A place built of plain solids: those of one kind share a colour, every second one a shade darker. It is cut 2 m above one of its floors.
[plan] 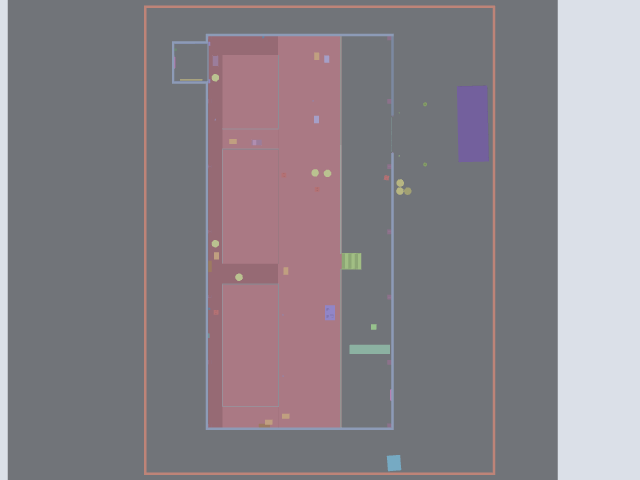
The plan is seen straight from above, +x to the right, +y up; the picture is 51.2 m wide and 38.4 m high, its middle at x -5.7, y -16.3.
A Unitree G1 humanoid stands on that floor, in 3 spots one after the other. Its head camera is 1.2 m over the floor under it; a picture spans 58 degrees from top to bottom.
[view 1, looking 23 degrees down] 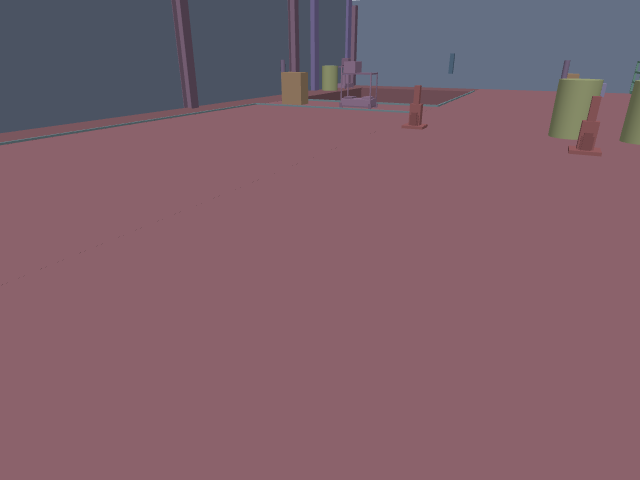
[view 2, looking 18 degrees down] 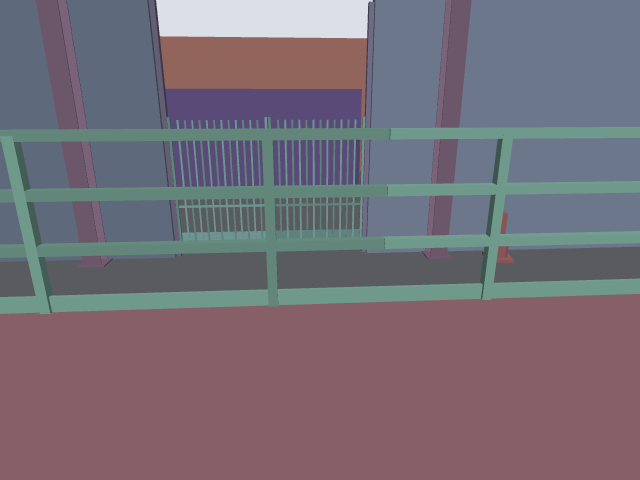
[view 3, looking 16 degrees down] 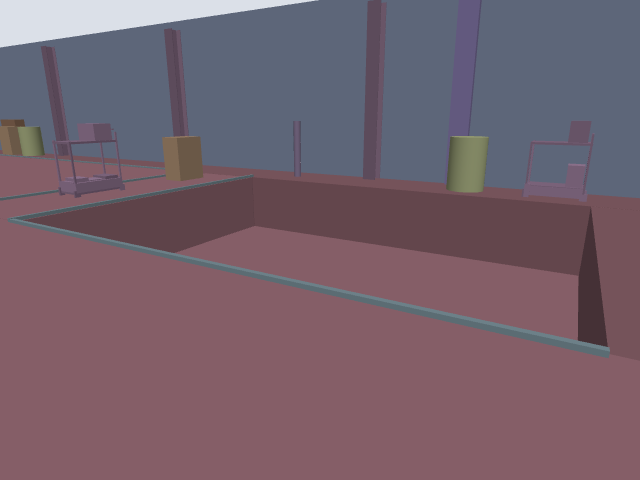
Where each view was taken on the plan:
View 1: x -6.45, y -19.10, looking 117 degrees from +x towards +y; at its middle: raised_floor_bank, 3.07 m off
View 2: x -6.45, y -8.15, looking -4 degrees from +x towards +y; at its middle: deck_rail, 2.54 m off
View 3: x -6.55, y -1.80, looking -150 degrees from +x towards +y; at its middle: raised_floor_bank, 8.06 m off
